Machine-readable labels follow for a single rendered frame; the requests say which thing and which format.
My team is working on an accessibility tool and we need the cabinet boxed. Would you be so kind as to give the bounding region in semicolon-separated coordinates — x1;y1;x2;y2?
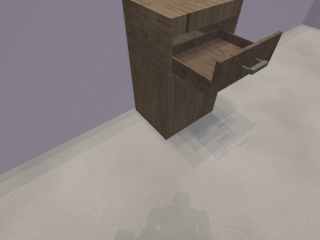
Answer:
122;0;244;140

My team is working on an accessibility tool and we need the handle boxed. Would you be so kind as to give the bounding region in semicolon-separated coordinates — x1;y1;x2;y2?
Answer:
241;58;269;75

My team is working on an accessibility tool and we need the drawer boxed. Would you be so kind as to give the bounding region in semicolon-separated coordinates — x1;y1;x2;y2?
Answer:
171;28;283;96

